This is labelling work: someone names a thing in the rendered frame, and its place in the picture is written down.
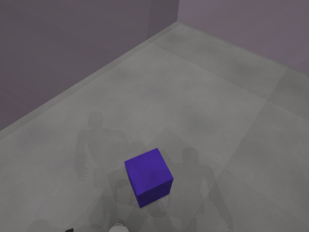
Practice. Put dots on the carton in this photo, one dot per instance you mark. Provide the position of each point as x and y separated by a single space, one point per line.
149 176

